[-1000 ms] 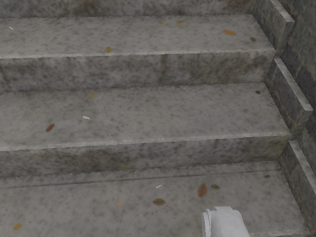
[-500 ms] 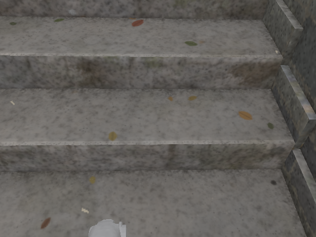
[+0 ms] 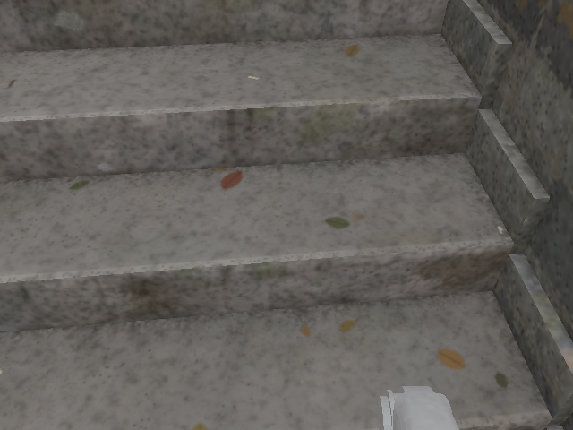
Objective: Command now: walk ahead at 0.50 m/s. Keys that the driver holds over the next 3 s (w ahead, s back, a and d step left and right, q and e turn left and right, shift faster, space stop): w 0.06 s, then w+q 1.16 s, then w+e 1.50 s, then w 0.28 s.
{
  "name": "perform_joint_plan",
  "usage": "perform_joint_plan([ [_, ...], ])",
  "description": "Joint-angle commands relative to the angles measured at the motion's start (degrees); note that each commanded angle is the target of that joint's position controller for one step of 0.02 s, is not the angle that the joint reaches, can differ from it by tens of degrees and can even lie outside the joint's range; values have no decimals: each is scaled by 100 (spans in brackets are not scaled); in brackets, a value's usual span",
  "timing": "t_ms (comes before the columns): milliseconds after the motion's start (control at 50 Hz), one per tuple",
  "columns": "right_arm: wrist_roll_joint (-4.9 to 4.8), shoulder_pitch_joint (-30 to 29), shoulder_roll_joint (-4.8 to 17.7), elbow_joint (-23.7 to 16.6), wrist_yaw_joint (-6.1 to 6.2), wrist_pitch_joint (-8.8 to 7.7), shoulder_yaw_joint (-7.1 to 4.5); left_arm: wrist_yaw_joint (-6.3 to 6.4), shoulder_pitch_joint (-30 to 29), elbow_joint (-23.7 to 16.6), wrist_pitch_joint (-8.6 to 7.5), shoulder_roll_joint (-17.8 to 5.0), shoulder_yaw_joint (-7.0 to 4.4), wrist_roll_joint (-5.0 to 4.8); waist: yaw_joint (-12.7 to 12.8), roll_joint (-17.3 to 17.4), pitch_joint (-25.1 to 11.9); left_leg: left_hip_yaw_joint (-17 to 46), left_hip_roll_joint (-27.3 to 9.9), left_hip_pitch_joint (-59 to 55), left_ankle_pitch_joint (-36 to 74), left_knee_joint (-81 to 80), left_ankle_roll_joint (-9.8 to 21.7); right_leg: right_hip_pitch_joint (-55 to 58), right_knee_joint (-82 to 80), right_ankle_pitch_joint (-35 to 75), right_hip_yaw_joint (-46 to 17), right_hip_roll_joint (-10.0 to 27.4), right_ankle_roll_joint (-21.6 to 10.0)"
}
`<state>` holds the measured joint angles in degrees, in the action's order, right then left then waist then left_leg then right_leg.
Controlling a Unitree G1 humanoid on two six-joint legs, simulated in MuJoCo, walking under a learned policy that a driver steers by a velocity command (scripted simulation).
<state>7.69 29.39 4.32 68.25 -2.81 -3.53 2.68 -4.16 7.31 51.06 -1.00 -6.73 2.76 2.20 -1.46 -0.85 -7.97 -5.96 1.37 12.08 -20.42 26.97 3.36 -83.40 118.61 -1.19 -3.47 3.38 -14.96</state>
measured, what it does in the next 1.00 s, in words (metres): climbs, turning left: right foot 0.15 m higher, then left foot 0.15 m higher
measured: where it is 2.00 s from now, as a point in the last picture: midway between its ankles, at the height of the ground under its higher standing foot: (143, 198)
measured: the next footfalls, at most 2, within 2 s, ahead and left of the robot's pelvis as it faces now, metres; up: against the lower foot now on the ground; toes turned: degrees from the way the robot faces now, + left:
right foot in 0.16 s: +0.27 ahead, -0.13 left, +0.15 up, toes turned -5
left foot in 0.74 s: +0.50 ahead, +0.17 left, +0.31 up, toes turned +23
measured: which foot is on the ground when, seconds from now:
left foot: down 0.00-0.20, up 0.22-0.72, down 0.74-1.00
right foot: up 0.00-0.14, down 0.16-0.80, up 0.82-1.00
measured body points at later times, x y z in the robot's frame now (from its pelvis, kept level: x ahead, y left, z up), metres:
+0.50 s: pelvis +0.25 -0.03 +0.14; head +0.24 -0.03 +0.59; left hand +0.14 +0.13 -0.02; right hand +0.43 -0.22 +0.02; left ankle +0.29 +0.11 -0.29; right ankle +0.23 -0.13 -0.58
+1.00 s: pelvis +0.50 +0.09 +0.27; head +0.50 +0.08 +0.72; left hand +0.52 +0.36 +0.15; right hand +0.54 -0.15 +0.12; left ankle +0.47 +0.15 -0.43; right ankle +0.56 -0.06 -0.15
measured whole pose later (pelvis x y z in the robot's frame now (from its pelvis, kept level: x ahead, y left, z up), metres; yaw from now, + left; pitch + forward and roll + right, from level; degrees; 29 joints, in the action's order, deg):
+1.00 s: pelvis +0.50 +0.09 +0.27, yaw +27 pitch +6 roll +2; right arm 3.9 25.7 11.4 65.8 -4.5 -2.1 -1.8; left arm -5.1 10.2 51.1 -4.0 -12.5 -0.6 3.3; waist -1.4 -1.7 -8.8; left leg -0.6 8.0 28.4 -23.0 45.2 5.7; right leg -62.8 121.7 -4.5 -9.9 0.3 -9.1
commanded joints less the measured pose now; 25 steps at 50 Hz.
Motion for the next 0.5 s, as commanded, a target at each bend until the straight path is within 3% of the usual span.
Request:
perform_joint_plan([
  [20, -118, 271, 348, -368, -9, -168, 57, 39, -1752, -875, 35, -326, 3, 71, -258, 460, 661, 848, -1182, 617, 837, -1864, 1020, 615, -2009, 166, 1022, 419, 265],
  [40, -212, 383, 430, -356, -98, -149, 79, 5, -2288, -1036, 133, -221, 37, 94, -341, 621, 885, 1044, -1448, 1180, 931, -2332, 1099, 1309, -2632, -690, 1129, 446, 445],
  [60, -412, 98, 583, -551, -136, -180, 55, -108, -2205, -1033, 227, -97, 43, 144, -170, 746, 849, 742, -1480, 1565, 1438, -2462, 1121, 2279, -3170, -1028, 1396, 363, 472],
  [80, -522, 88, 929, -489, -255, -239, 3, -193, -2060, -1095, 251, -4, 53, 67, 118, 1197, 783, 737, -1608, 1834, 3689, -2316, 1291, 3362, -3307, -1127, 1309, 141, 483],
  [100, -690, -58, 1358, -566, -259, -335, -89, -213, -1961, -1080, 225, -100, -12, 98, 325, 1020, 503, 735, -1628, 910, 5773, -1838, 1378, 3347, -3859, -1754, 1567, -202, 672],
  [120, -706, 62, 1469, -493, -240, -397, -130, -242, -1885, -1043, 194, -41, -14, 139, 382, 1029, 335, 763, -1781, -151, 7099, -1524, 1443, 3341, -4611, -2252, 1653, -411, 751],
  [140, -765, 187, 1524, -386, -212, -423, -229, -166, -1583, -996, 109, -80, -47, 143, 483, 1069, 146, 699, -1788, -1178, 8266, -1075, 1305, 3546, -5600, -2097, 1565, -542, 698],
  [160, -611, 245, 1628, -198, -212, -365, -353, -51, -960, -806, 11, -176, -94, 95, 591, 1219, -305, 471, -1668, -1413, 9179, -249, 1119, 4375, -5888, -1738, 1256, -598, 547],
  [180, -371, 855, 1055, -190, -210, -425, -262, 36, -13, -482, -68, -510, -157, 15, 476, 334, -1481, 729, -1267, 589, 8152, 1164, 693, 7252, -5651, 126, -36, 41, -102],
  [200, -437, 630, 874, -246, -306, -392, -235, 102, 1068, -232, -41, -961, -270, 37, 991, -549, -1840, 999, -566, 2177, 5185, 2340, 594, 8401, -7352, -1837, -2083, 732, -487],
  [220, -573, -210, 416, -272, -437, -267, -275, 132, 2275, 335, -37, -1365, -462, 195, 1406, -1190, -1104, 1486, -7, 3664, 1733, 5061, 333, 8272, -9196, -3484, -4096, 1520, -808],
  [240, -706, -440, 496, -292, -484, -196, -392, 157, 2393, 456, -176, -1437, -510, 130, 1217, -814, -451, 1788, -317, 4342, 2294, 7000, 360, 7409, -9565, -4195, -4476, 1782, -474],
  [260, -685, -609, 501, -316, -380, -164, -469, 191, 1901, 503, -253, -1144, -503, -78, 903, -805, -113, 1783, -533, 4371, 2580, 7726, 345, 6608, -9524, -3898, -3881, 1826, -327],
  [280, -681, -1086, 486, -519, -217, -180, -521, 123, 1457, 521, -281, -580, -386, -176, 627, -470, 87, 1684, -483, 4683, 2417, 8551, 580, 6222, -9352, -3116, -3002, 1696, -322],
  [300, -654, -1318, 355, -666, -114, -163, -495, 69, 1042, 586, -302, -95, -260, -95, 288, 3, 100, 1713, -453, 4739, 2609, 8770, 857, 5979, -9340, -2374, -2215, 1638, -88],
  [320, -581, -1288, 291, -758, -122, -91, -465, 122, 596, 660, -328, 199, -177, -145, 5, 173, -67, 1792, -411, 4758, 2402, 8641, 1010, 6055, -9355, -2009, -1687, 1543, 129],
  [340, -560, -1398, 228, -889, -123, -6, -474, 114, 596, 747, -396, 294, -140, -83, -162, 248, 7, 1715, -443, 5019, 2257, 8401, 1096, 6129, -9339, -1417, -927, 1330, 262],
  [360, -616, -1425, 180, -929, -170, 75, -413, 128, 561, 824, -446, 367, -141, 33, -258, 138, 48, 1605, -529, 5208, 2287, 8502, 1159, 6082, -9432, -1238, -519, 1252, 319],
  [380, -676, -1520, 113, -981, -216, 128, -402, 132, 439, 752, -486, 226, -220, 52, -269, 39, 192, 1404, -614, 5370, 1674, 8559, 1099, 6108, -9632, -1180, 73, 1136, 249],
  [400, -709, -1743, 150, -1070, -261, 150, -381, 140, 398, 771, -505, 229, -241, 163, -255, 104, 267, 1226, -687, 5422, 1569, 8507, 1070, 5979, -9880, -1342, 423, 1071, 253],
  [420, -727, -1968, 253, -1174, -274, 143, -391, 151, 340, 754, -549, 268, -226, 192, -234, -7, 360, 1084, -706, 5475, 1385, 8452, 1091, 5915, -10151, -1298, 755, 1009, 250],
  [440, -729, -2377, 273, -1322, -284, 185, -340, 160, 719, 941, -554, 198, -224, 305, 19, -379, 546, 965, -672, 6129, 792, 9461, 1139, 6252, -10428, -1535, 619, 1161, 74],
  [480, -699, -3046, 192, -1887, -169, 206, -166, 117, 1580, 1471, -517, 289, -95, 431, 130, -91, 892, 1355, -603, 7576, 443, 9995, 1661, 7146, -10609, -1646, 264, 1537, 112],
  [500, -728, -3150, 94, -2050, -124, 221, -86, 91, 1884, 1647, -527, 308, -23, 503, 126, -7, 835, 1481, -616, 7986, 491, 9694, 1841, 7599, -10710, -1582, 313, 1599, 188],
])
